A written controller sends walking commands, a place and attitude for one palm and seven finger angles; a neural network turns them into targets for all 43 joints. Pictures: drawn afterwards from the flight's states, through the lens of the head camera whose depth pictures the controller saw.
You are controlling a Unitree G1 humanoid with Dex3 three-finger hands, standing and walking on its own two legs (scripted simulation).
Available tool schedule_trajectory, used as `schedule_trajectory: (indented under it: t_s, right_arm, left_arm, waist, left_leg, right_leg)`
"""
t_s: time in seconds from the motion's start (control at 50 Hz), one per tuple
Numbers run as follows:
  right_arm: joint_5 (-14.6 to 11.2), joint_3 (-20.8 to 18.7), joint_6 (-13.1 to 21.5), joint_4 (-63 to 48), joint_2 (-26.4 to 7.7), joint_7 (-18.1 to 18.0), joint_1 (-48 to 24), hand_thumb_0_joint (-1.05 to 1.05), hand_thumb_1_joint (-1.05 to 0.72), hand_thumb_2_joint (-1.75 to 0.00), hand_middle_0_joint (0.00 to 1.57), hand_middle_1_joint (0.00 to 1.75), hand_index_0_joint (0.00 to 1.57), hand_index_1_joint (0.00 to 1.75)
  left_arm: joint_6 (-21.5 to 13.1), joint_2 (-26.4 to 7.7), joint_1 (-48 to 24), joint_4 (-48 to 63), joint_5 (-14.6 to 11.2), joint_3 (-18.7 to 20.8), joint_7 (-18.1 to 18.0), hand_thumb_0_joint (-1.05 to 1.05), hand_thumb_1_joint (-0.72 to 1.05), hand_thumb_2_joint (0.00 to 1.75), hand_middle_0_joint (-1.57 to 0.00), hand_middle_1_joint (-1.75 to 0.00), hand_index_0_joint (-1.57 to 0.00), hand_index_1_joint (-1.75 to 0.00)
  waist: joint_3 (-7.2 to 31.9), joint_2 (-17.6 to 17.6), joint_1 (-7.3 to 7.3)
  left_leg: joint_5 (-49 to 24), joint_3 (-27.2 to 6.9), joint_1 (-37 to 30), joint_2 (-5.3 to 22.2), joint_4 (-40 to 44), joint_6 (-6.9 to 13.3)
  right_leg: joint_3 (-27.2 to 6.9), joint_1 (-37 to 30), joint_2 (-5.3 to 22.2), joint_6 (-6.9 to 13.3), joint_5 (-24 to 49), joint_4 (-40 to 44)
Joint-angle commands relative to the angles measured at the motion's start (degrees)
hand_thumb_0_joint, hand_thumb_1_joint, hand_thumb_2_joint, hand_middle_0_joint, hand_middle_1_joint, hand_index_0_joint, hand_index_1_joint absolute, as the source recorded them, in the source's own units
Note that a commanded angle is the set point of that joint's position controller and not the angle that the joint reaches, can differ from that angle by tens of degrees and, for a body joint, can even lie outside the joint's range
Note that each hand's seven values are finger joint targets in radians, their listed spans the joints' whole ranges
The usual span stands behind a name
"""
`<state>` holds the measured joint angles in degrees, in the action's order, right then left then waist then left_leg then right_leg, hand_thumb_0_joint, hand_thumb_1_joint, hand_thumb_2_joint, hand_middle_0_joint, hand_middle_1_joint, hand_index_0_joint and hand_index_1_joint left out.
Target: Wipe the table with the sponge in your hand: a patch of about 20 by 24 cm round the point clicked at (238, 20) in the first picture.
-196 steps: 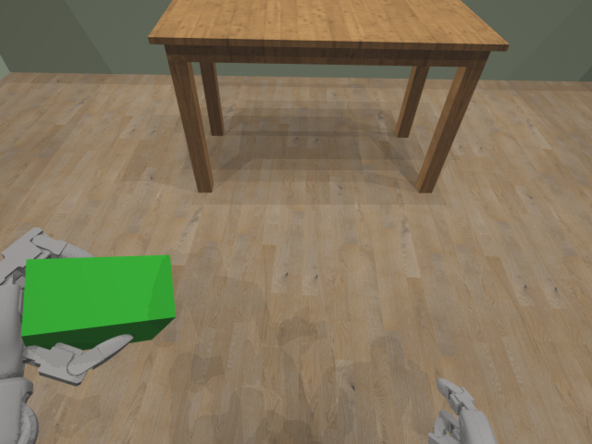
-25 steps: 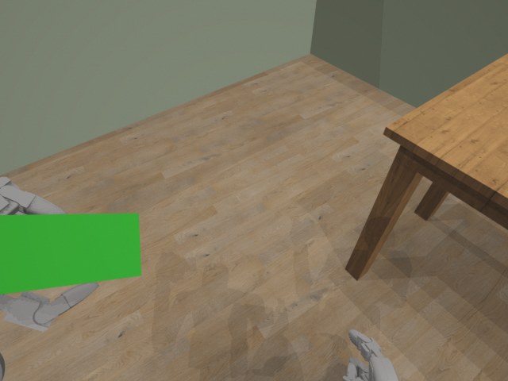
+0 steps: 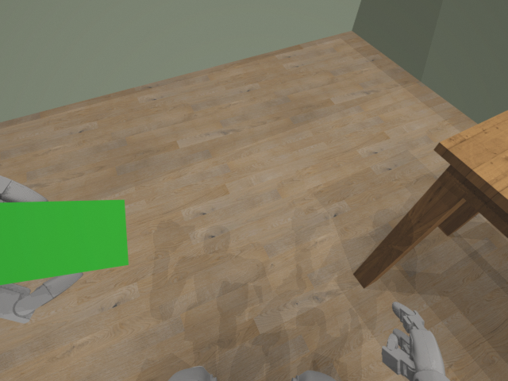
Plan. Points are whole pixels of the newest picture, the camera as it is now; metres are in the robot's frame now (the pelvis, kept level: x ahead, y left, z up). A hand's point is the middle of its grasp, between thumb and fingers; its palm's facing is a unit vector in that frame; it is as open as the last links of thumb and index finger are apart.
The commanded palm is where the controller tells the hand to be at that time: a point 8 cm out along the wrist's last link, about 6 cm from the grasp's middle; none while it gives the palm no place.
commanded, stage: turn to face it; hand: left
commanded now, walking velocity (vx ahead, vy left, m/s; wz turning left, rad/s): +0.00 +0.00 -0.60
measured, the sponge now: (68, 240) +0.23 +0.21 +0.17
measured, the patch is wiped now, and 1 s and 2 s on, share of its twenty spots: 0.00 0.00 0.00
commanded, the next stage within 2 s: none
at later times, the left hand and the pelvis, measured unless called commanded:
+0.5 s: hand (169, 244) +0.24 +0.11 +0.17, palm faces +0.21 -0.87 -0.44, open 10.3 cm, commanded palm +0.18 +0.17 +0.19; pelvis -0.03 -0.07 +0.01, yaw -12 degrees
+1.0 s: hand (217, 311) +0.17 +0.05 +0.18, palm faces -0.03 -0.91 -0.42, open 10.3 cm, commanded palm +0.14 +0.12 +0.19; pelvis -0.13 -0.06 +0.01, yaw -27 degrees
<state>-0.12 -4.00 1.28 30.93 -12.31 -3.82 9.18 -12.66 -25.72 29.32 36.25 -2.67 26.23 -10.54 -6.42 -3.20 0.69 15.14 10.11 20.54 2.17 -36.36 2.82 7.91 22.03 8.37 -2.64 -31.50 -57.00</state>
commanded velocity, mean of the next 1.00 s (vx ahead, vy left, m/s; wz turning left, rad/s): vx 0.00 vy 0.00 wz -0.60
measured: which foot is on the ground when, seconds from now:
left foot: down 0.00-0.38, up 0.40-0.94, down 0.96-1.00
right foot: up 0.00-0.36, down 0.38-0.98, up 1.00-1.00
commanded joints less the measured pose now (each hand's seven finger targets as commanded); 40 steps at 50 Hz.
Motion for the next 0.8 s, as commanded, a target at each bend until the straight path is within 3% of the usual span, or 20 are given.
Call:
schedule_trajectory:
  t_s: [0.0, 0.06, 0.1, 0.14, 0.2, 0.26, 0.32, 0.34, 0.36, 0.38, 0.4, 0.42, 0.44, 0.46, 0.5, 0.58, 0.62, 0.7, 0.74, 0.78]
  right_arm:
    - [-0.5, -0.8, 4.0, -5.5, -7.3, 1.2, 0.1, 0.00, -0.90, -0.90, 0.20, 0.30, 0.20, 0.30]
    - [-0.3, 1.0, 5.7, -5.6, -5.9, 1.6, -1.7, 0.00, -0.90, -0.90, 0.20, 0.30, 0.20, 0.30]
    - [0.1, 1.8, 7.0, -5.6, -5.5, 1.8, -1.5, 0.00, -0.90, -0.90, 0.20, 0.30, 0.20, 0.30]
    - [0.3, 1.9, 7.7, -4.9, -5.6, 1.7, -1.3, 0.00, -0.90, -0.90, 0.20, 0.30, 0.20, 0.30]
    - [0.4, 1.8, 7.4, -4.7, -5.5, 1.6, -1.3, 0.00, -0.90, -0.90, 0.20, 0.30, 0.20, 0.30]
    - [-0.1, 1.6, 6.4, -5.3, -5.5, 1.9, -1.3, 0.00, -0.90, -0.90, 0.20, 0.30, 0.20, 0.30]
    - [-0.6, 1.8, 5.7, -6.1, -5.9, 2.3, -1.3, 0.00, -0.90, -0.90, 0.20, 0.30, 0.20, 0.30]
    - [-1.0, 1.9, 5.6, -6.6, -5.4, 2.5, -1.4, 0.00, -0.90, -0.90, 0.20, 0.30, 0.20, 0.30]
    - [-1.1, 2.2, 5.2, -7.3, -4.1, 2.5, -1.3, 0.00, -0.90, -0.90, 0.20, 0.30, 0.20, 0.30]
    - [-1.0, 3.2, 5.3, -9.1, -2.7, 2.2, -4.2, 0.00, -0.90, -0.90, 0.20, 0.30, 0.20, 0.30]
    - [-1.2, 2.4, 5.1, -8.9, -3.7, 2.1, -4.5, 0.00, -0.90, -0.90, 0.20, 0.30, 0.20, 0.30]
    - [-1.1, 1.9, 4.6, -8.6, -4.3, 2.4, -4.5, 0.00, -0.90, -0.90, 0.20, 0.30, 0.20, 0.30]
    - [-0.9, 2.7, 4.0, -8.9, -3.1, 2.2, -5.2, 0.00, -0.90, -0.90, 0.20, 0.30, 0.20, 0.30]
    - [-0.6, 3.3, 2.9, -8.0, -2.8, 2.3, -5.7, 0.00, -0.90, -0.90, 0.20, 0.30, 0.20, 0.30]
    - [-0.3, 3.1, 1.5, -7.4, -2.9, 2.3, -4.8, 0.00, -0.90, -0.90, 0.20, 0.30, 0.20, 0.30]
    - [-0.2, 1.0, 0.5, -7.0, -4.9, 2.0, -4.9, 0.00, -0.90, -0.90, 0.20, 0.30, 0.20, 0.30]
    - [-0.4, 0.4, 0.1, -7.1, -6.0, 2.2, -4.5, 0.00, -0.90, -0.90, 0.20, 0.30, 0.20, 0.30]
    - [-0.9, 0.3, -1.1, -7.4, -7.3, 2.7, -3.7, 0.00, -0.90, -0.90, 0.20, 0.30, 0.20, 0.30]
    - [-1.0, 0.2, -2.0, -7.7, -8.0, 2.7, -3.6, 0.00, -0.90, -0.90, 0.20, 0.30, 0.20, 0.30]
    - [-0.9, 0.5, -2.6, -8.2, -8.0, 2.7, -3.6, 0.00, -0.90, -0.90, 0.20, 0.30, 0.20, 0.30]
  left_arm:
    - [-3.8, -7.0, -3.4, 11.9, 0.9, 3.4, -0.2, 0.00, 0.10, 1.30, -1.20, -1.60, -1.20, -1.60]
    - [-2.7, -6.1, -6.8, 19.7, 0.9, 0.6, 0.0, 0.00, 0.10, 1.30, -1.20, -1.60, -1.20, -1.60]
    - [-2.1, -4.6, -7.5, 17.9, 0.8, -1.3, 0.4, 0.00, 0.10, 1.30, -1.20, -1.60, -1.20, -1.60]
    - [-1.5, -4.1, -8.7, 12.3, 1.0, -1.1, 0.7, 0.00, 0.10, 1.30, -1.20, -1.60, -1.20, -1.60]
    - [-0.4, -3.0, -9.7, 3.8, 0.8, -0.9, 1.4, 0.00, 0.10, 1.30, -1.20, -1.60, -1.20, -1.60]
    - [0.7, -1.5, -9.3, -1.8, 0.8, -1.7, 2.1, 0.00, 0.10, 1.30, -1.20, -1.60, -1.20, -1.60]
    - [1.0, -1.8, -11.6, -1.1, 0.9, -2.7, 2.7, 0.00, 0.10, 1.30, -1.20, -1.60, -1.20, -1.60]
    - [0.8, -2.6, -12.8, 0.6, 1.2, -2.8, 2.7, 0.00, 0.10, 1.30, -1.20, -1.60, -1.20, -1.60]
    - [0.7, -4.5, -13.1, 1.5, 1.7, -2.2, 2.4, 0.00, 0.10, 1.30, -1.20, -1.60, -1.20, -1.60]
    - [0.2, -7.7, -12.8, 3.9, 1.3, 0.3, 1.7, 0.00, 0.10, 1.30, -1.20, -1.60, -1.20, -1.60]
    - [0.8, -7.6, -11.7, 4.4, 0.1, 1.5, 1.4, 0.00, 0.10, 1.30, -1.20, -1.60, -1.20, -1.60]
    - [0.6, -7.5, -10.4, 7.1, -0.2, 1.3, 1.4, 0.00, 0.10, 1.30, -1.20, -1.60, -1.20, -1.60]
    - [0.2, -8.6, -5.7, 7.8, -0.3, 3.5, 1.1, 0.00, 0.10, 1.30, -1.20, -1.60, -1.20, -1.60]
    - [-0.4, -8.9, -4.6, 9.1, -0.7, 4.7, 0.9, 0.00, 0.10, 1.30, -1.20, -1.60, -1.20, -1.60]
    - [-1.6, -8.5, -1.7, 9.9, -0.8, 5.6, 0.5, 0.00, 0.10, 1.30, -1.20, -1.60, -1.20, -1.60]
    - [-2.4, -8.8, 1.7, 7.2, -1.5, 7.6, 0.1, 0.00, 0.10, 1.30, -1.20, -1.60, -1.20, -1.60]
    - [-2.3, -7.8, 2.5, 4.9, -1.9, 7.1, 0.2, 0.00, 0.10, 1.30, -1.20, -1.60, -1.20, -1.60]
    - [-2.1, -5.7, 2.4, 0.1, -1.8, 4.8, 0.6, 0.00, 0.10, 1.30, -1.20, -1.60, -1.20, -1.60]
    - [-1.5, -5.0, 1.2, -0.7, -1.6, 3.1, 0.8, 0.00, 0.10, 1.30, -1.20, -1.60, -1.20, -1.60]
    - [-1.3, -4.8, -1.5, 0.8, -1.2, 1.3, 0.9, 0.00, 0.10, 1.30, -1.20, -1.60, -1.20, -1.60]
  waist:
    - [17.7, 12.2, 0.21]
    - [16.7, 19.2, -0.81]
    - [14.3, 21.4, -0.65]
    - [12.1, 19.4, -0.78]
    - [9.5, 16.2, -0.95]
    - [9.7, 13.8, -1.21]
    - [10.0, 10.9, -1.50]
    - [10.8, 6.7, -1.46]
    - [11.9, -2.7, -1.04]
    - [12.2, -11.7, -2.44]
    - [13.9, -14.2, -3.09]
    - [13.7, -10.5, -2.45]
    - [13.5, -4.5, -2.48]
    - [15.8, 0.2, -2.40]
    - [18.0, 2.8, -1.79]
    - [18.6, 1.9, -2.35]
    - [18.3, 0.8, -2.61]
    - [18.0, -2.9, -2.68]
    - [16.6, -4.3, -2.78]
    - [15.5, -3.8, -2.77]
  left_leg:
    - [-44.5, -19.1, -22.0, 19.6, 11.1, 7.8]
    - [-36.0, -7.8, -18.5, 14.5, 13.6, 3.4]
    - [-29.6, -6.7, -13.3, 15.8, 16.6, 2.2]
    - [-22.2, -7.2, -10.2, 18.7, 18.8, 2.5]
    - [-17.0, -6.7, -8.9, 21.1, 18.9, 2.1]
    - [-14.1, -3.7, -9.7, 20.4, 15.6, 0.5]
    - [-8.5, -1.8, -6.7, 18.5, 8.0, -1.8]
    - [-4.5, -0.7, -5.8, 16.0, 2.0, -3.0]
    - [4.1, 0.8, -1.8, 10.1, -7.8, -5.1]
    - [21.7, -1.4, 8.8, 3.4, -18.7, -7.0]
    - [20.0, -7.3, 8.4, 2.0, -28.2, -7.3]
    - [15.9, -10.3, 8.6, 2.6, -31.8, -7.5]
    - [12.6, -11.1, 11.4, 2.7, -34.5, -8.1]
    - [11.0, -11.6, 13.4, 2.6, -34.8, -8.5]
    - [8.2, -11.1, 14.3, 1.9, -34.1, -8.7]
    - [7.9, -11.3, 12.8, 0.9, -28.3, -8.5]
    - [8.7, -11.5, 12.0, 0.5, -25.3, -8.2]
    - [10.4, -11.0, 9.6, -0.2, -18.6, -7.5]
    - [11.1, -10.4, 6.9, -1.2, -16.4, -7.0]
    - [12.0, -9.3, 3.0, -1.8, -11.4, -6.4]
  right_leg:
    - [-7.5, 12.1, -3.0, 0.4, 1.3, -9.2]
    - [-3.6, 5.7, -4.7, 0.2, 9.8, 2.1]
    - [-2.1, 2.0, -5.9, -0.2, 10.4, 5.6]
    - [-2.0, 0.2, -6.1, -0.5, 9.6, 7.8]
    - [-1.9, -0.1, -6.5, -1.0, 8.1, 11.5]
    - [-0.7, -1.9, -7.5, -1.2, 10.2, 17.5]
    - [-0.9, -8.8, -7.6, -0.6, 17.7, 27.0]
    - [-3.8, -10.5, -5.2, 0.7, 23.0, 31.2]
    - [-15.3, -12.3, 1.8, 4.6, 36.8, 34.1]
    - [-28.8, -16.5, 10.4, 9.6, 55.7, 35.0]
    - [-32.2, -13.2, 11.7, 10.0, 53.1, 37.3]
    - [-30.8, -12.1, 10.6, 9.1, 45.8, 38.2]
    - [-30.7, -14.3, 8.9, 10.5, 44.9, 36.1]
    - [-28.0, -17.9, 7.6, 11.2, 47.0, 33.7]
    - [-23.2, -21.0, 5.5, 10.3, 46.9, 33.3]
    - [-25.9, -21.4, 3.7, 8.0, 43.6, 35.8]
    - [-28.8, -20.2, 3.5, 7.3, 38.0, 38.2]
    - [-30.4, -18.9, 2.2, 6.0, 27.1, 41.7]
    - [-32.0, -14.6, 1.0, 4.6, 18.3, 44.7]
    - [-32.4, -10.3, 0.7, 5.0, 10.6, 47.2]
